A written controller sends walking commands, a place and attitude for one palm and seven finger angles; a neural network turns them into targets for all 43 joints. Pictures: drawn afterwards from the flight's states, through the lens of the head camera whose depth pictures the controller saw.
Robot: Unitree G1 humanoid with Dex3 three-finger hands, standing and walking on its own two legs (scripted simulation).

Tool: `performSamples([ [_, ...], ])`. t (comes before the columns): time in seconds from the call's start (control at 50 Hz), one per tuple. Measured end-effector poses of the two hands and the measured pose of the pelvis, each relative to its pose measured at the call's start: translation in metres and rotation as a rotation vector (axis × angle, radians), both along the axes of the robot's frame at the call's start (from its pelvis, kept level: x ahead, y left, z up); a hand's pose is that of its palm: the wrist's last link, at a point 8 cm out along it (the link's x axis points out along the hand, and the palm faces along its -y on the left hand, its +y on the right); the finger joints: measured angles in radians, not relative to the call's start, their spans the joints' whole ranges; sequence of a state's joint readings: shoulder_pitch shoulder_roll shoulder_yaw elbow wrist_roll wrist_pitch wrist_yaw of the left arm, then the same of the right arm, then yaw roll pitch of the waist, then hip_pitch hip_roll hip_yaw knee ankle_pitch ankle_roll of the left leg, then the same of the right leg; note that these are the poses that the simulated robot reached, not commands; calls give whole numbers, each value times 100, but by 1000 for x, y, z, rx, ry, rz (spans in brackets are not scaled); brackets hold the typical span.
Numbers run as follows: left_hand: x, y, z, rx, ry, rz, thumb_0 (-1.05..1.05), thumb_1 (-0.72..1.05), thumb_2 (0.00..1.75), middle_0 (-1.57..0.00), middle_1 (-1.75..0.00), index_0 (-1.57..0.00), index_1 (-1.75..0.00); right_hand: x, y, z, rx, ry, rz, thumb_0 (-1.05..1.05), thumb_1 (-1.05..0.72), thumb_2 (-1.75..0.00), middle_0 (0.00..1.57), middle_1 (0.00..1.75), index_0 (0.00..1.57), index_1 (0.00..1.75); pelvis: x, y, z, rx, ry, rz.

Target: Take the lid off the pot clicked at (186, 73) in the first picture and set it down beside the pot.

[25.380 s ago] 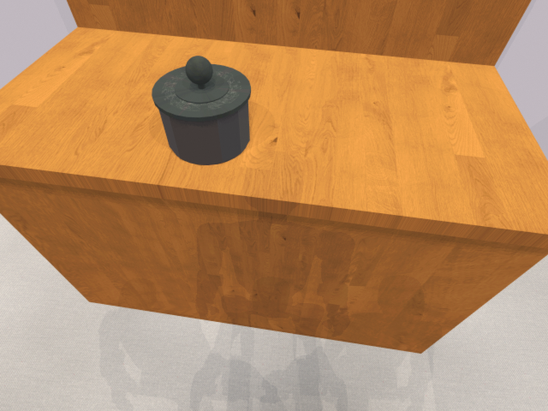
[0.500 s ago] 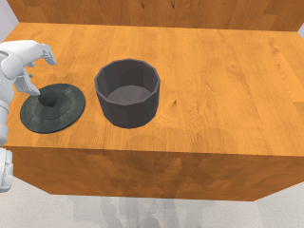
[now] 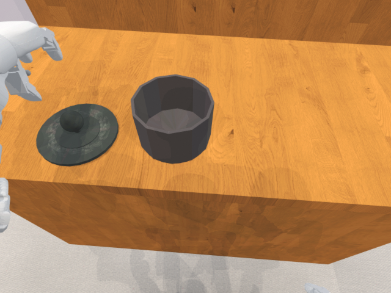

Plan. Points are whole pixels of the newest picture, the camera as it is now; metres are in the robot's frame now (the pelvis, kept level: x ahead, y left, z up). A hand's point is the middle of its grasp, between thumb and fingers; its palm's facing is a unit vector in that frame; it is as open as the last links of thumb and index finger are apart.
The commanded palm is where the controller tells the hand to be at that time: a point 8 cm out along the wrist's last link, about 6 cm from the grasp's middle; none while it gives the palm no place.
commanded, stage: raise the empty hand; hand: left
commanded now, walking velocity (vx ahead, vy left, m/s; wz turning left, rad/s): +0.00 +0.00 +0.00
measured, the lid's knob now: (72, 121) +0.46 +0.27 +0.06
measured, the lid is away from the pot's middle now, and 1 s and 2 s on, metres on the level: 0.23 0.23 0.23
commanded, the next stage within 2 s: draw the hand back to the body in 0.18 s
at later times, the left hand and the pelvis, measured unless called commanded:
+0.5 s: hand (28, 70) +0.45 +0.28 +0.21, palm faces -0.24 -0.02 -0.97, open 11.1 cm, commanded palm +0.41 +0.28 +0.28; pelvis +0.00 +0.00 +0.00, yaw -1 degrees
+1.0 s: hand (54, 67) +0.40 +0.20 +0.26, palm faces +0.29 -0.90 -0.31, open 11.0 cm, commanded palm +0.34 +0.26 +0.27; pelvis +0.00 -0.02 +0.01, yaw -2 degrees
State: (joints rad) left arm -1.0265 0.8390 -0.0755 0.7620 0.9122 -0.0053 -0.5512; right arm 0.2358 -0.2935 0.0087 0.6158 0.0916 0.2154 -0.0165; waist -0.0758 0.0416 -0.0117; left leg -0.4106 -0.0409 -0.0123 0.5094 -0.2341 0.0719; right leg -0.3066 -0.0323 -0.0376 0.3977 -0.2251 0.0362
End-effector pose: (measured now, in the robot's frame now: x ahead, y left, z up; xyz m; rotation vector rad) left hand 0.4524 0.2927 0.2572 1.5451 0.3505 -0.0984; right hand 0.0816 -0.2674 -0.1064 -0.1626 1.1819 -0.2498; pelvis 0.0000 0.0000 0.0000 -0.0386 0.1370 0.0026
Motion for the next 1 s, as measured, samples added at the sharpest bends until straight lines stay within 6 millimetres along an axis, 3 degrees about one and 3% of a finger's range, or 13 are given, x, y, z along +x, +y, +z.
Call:
performSamples([
  [0.16,2,-2,19,-6,-33,15,0,-9,81,-44,-71,-44,-72,-4,4,-2,13,-2,-1,1,-91,-90,20,30,21,30,0,2,0,1,-1,0],
  [0.34,6,-8,19,-11,-37,2,0,-9,81,-44,-71,-44,-72,-12,7,-3,19,4,-14,1,-91,-90,20,30,21,30,0,3,1,4,0,-7],
  [0.46,-4,-9,14,-3,-46,-21,0,-9,81,-44,-71,-44,-71,-9,7,-2,34,-17,-15,1,-91,-90,20,30,21,30,0,4,1,6,-8,-16],
  [0.78,-61,-13,2,11,-63,-55,0,-9,81,-44,-71,-44,-72,50,18,6,64,-153,119,1,-91,-90,20,30,20,30,-10,-2,2,9,-50,14],
  [0.9,-82,-35,10,-845,-591,-184,0,-9,81,-44,-71,-44,-72,64,30,20,50,-285,173,1,-91,-90,20,30,20,30,-7,-11,5,20,-121,-20],
  [1.0,-90,-44,6,-1133,-834,-125,-1,-8,81,-44,-70,-44,-71,64,23,27,28,-340,154,1,-91,-90,20,30,21,30,0,-23,5,20,-154,-44],
])
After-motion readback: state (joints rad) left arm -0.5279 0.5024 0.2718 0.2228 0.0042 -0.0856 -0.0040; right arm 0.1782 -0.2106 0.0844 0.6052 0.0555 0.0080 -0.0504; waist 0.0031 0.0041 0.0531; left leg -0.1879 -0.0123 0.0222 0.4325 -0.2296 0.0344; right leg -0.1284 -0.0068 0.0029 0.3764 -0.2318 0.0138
